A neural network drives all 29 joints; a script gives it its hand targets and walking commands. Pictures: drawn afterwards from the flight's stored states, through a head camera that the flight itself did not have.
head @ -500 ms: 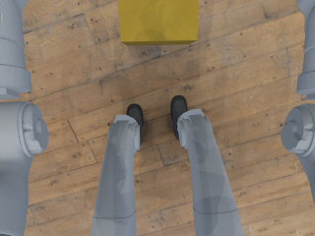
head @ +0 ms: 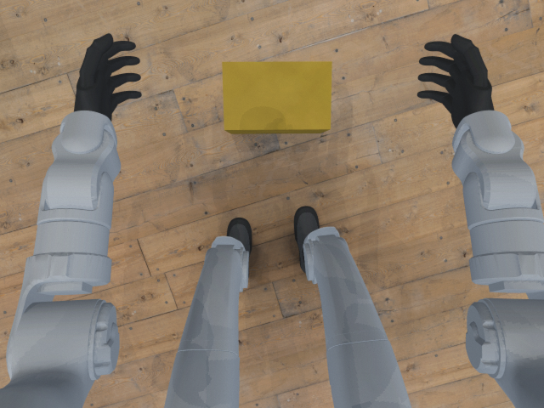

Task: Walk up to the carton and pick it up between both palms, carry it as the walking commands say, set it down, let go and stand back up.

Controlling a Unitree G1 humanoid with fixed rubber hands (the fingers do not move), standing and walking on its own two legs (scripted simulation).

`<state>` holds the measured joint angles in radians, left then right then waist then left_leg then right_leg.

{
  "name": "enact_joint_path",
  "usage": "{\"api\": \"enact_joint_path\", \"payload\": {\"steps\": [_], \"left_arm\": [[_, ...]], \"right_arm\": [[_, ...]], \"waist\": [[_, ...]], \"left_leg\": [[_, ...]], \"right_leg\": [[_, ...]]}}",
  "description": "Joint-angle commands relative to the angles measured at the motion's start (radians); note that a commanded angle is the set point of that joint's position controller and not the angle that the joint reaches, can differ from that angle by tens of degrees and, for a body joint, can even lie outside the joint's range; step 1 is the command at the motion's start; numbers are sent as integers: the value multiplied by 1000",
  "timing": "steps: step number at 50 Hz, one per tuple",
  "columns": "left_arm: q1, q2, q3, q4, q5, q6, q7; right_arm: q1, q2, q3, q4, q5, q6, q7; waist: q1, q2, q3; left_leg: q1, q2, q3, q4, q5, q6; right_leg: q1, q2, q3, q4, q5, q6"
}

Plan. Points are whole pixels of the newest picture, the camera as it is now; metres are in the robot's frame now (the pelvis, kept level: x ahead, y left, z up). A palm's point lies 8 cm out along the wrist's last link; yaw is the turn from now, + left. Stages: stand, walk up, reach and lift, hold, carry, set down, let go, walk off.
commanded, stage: let go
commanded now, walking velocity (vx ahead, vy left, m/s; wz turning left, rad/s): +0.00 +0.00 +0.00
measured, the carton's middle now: (276, 101) +0.52 -0.02 -0.62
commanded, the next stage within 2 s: stand in 1.08 s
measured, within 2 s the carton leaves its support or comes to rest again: neither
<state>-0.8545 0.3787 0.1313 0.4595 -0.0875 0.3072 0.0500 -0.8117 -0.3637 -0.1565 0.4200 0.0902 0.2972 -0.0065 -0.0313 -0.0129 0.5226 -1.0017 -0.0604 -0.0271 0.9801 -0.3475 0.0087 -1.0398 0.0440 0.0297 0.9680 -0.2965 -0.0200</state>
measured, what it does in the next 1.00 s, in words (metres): rises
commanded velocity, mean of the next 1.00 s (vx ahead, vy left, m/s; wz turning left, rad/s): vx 0.00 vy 0.00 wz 0.00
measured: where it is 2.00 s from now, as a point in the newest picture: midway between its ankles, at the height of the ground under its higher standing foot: (274, 257)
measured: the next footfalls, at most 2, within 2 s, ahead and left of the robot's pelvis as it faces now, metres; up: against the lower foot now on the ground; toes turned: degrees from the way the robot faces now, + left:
none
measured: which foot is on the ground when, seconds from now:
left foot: down 0.00-1.00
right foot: down 0.00-1.00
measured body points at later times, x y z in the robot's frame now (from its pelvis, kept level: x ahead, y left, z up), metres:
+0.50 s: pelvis +0.05 +0.00 +0.06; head +0.11 +0.01 +0.50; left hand +0.29 +0.22 -0.02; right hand +0.26 -0.23 -0.02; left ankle +0.06 +0.11 -0.67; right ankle +0.08 -0.10 -0.67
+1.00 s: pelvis +0.09 +0.01 +0.07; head +0.12 +0.01 +0.52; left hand +0.28 +0.24 +0.00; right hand +0.26 -0.23 +0.00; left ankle +0.06 +0.11 -0.67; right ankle +0.08 -0.10 -0.67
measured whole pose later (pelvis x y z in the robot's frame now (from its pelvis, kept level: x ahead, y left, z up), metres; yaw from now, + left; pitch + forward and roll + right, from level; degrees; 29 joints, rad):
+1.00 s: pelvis +0.09 +0.01 +0.07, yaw -1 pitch -5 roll -1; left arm 0.20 0.21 0.03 0.41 0.01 0.12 -0.06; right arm 0.22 -0.21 -0.05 0.39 -0.02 0.14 0.07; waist 0.00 0.01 0.14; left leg -0.08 -0.03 -0.03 0.50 -0.33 0.03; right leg -0.11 0.03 0.02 0.48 -0.28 -0.01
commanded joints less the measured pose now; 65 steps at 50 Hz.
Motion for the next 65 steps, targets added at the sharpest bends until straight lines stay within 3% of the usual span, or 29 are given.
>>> {"api": "enact_joint_path", "payload": {"steps": [1,6,8,9,10,13,16,17,18,19,20,22,26,27,30,34,40,45,46,47,48,51,53,55,57,61,62,63,65], "left_arm": [[14,99,24,-298,-19,-47,-13],[309,50,33,-326,31,-97,-26],[462,-6,36,-221,46,-112,-51],[465,-15,35,-179,47,-118,-64],[419,2,26,-185,72,-144,-56],[488,-42,46,-101,131,-195,-71],[621,-81,-16,20,102,-201,-91],[579,-31,17,68,113,-198,-101],[627,-74,14,63,103,-202,-114],[590,-57,19,29,114,-213,-118],[683,-45,18,-15,140,-228,-114],[777,-89,-17,-47,125,-237,-117],[832,-68,-22,-109,148,-233,-106],[838,-117,-50,-139,131,-246,-106],[898,-107,-64,-181,117,-255,-116],[1015,-79,-34,-198,125,-253,-110],[974,-84,-66,-217,97,-225,-118],[1014,-66,-62,-186,95,-212,-114],[1047,-84,-36,-184,117,-210,-105],[1000,-64,-74,-173,93,-209,-121],[1038,-68,-58,-174,102,-209,-110],[1076,-64,-88,-145,70,-220,-89],[1070,-48,-108,-150,49,-226,-88],[1030,82,-38,7,118,-264,-65],[1030,69,-48,43,129,-294,-56],[1045,74,-39,118,135,-324,-55],[1011,91,-42,141,134,-332,-55],[993,65,-44,139,141,-341,-53],[1000,73,-43,149,130,-351,-52]], "right_arm": [[48,-177,-45,-256,25,-46,14],[316,-111,-24,-344,12,-91,39],[452,-89,-30,-272,-46,-110,36],[480,-45,-4,-211,-37,-111,36],[461,-36,-11,-183,-17,-130,39],[541,-13,2,-74,-61,-174,57],[662,38,62,-11,-60,-183,70],[599,55,65,-24,-59,-175,69],[655,78,82,-38,-55,-195,66],[651,64,46,1,-79,-200,62],[725,81,62,-96,-76,-218,57],[849,69,55,-88,-116,-219,52],[843,44,49,-110,-112,-221,65],[876,28,37,-131,-110,-227,73],[931,40,55,-153,-119,-237,66],[1004,62,69,-177,-104,-229,82],[1009,44,42,-173,-113,-204,80],[998,31,48,-168,-107,-198,80],[1027,29,55,-167,-111,-195,83],[981,55,79,-163,-97,-200,73],[1024,41,63,-135,-112,-185,64],[1067,21,62,-131,-124,-159,47],[1060,44,97,-159,-111,-149,41],[1043,-120,34,8,-112,-226,0],[1036,-76,49,55,-114,-272,8],[992,-105,57,108,-130,-309,11],[1034,-74,60,124,-125,-317,8],[987,-96,55,145,-129,-319,2],[1024,-112,54,169,-128,-324,7]], "waist": [[-10,33,-1894],[12,28,-1793],[-36,-63,-1621],[-17,-62,-1531],[7,15,-1378],[5,22,-1059],[-4,-56,-773],[48,-32,-686],[38,-75,-635],[22,-28,-599],[72,-23,-673],[1,15,-681],[40,89,-515],[6,98,-532],[4,39,-537],[57,1,-541],[-6,47,-473],[22,2,-524],[32,52,-568],[31,3,-484],[51,38,-514],[27,30,-577],[56,49,-609],[18,75,-792],[26,-8,-752],[42,42,-643],[3,4,-621],[38,-69,-603],[27,27,-576]], "left_leg": [[513,-4,-14,-89,488,-10],[600,8,-29,-170,464,-3],[466,1,-12,-213,348,0],[490,10,-6,-228,292,5],[486,16,-11,-236,275,0],[399,39,-6,-306,106,-6],[475,60,11,-374,-84,4],[456,56,10,-398,-176,11],[532,33,11,-368,-109,9],[570,35,21,-392,-95,-3],[688,30,9,-404,-50,-1],[720,34,16,-451,-4,-2],[655,60,17,-589,-57,-10],[661,77,2,-631,-15,1],[790,52,15,-595,143,-15],[797,56,-8,-614,198,-18],[850,69,-24,-603,233,-28],[866,53,-37,-567,382,-27],[899,48,-28,-570,409,-39],[890,48,-27,-555,359,-15],[880,44,-21,-553,429,-30],[946,55,-22,-519,574,-42],[941,54,-19,-483,581,-26],[867,106,-35,-487,535,-17],[874,132,-60,-484,482,-17],[815,136,-65,-517,441,12],[802,121,-74,-522,434,10],[802,137,-95,-519,459,19],[793,142,-91,-560,384,13]], "right_leg": [[828,3,26,-41,594,8],[914,12,19,-112,559,17],[1004,-13,51,-162,573,24],[944,-18,40,-189,458,44],[806,-12,14,-184,369,41],[744,-32,56,-279,163,38],[645,-32,18,-378,-159,40],[635,-42,30,-418,-282,37],[598,-78,63,-475,-315,16],[582,-69,44,-479,-279,13],[653,-75,35,-507,-240,9],[788,-64,36,-512,-87,12],[924,-22,-10,-518,-7,27],[992,3,-20,-492,89,30],[977,-25,-6,-551,150,28],[1064,-7,-14,-540,189,28],[1002,-7,-14,-531,222,16],[1033,-1,-12,-515,334,19],[1055,-8,-15,-521,336,20],[988,-20,-16,-522,336,26],[1015,-6,-16,-510,406,21],[984,4,-25,-472,473,32],[954,1,-23,-447,474,26],[972,-101,50,-459,461,19],[929,-114,50,-471,421,11],[860,-118,57,-506,369,10],[857,-118,78,-504,387,1],[837,-117,60,-505,396,-3],[819,-122,84,-524,311,-7]]}}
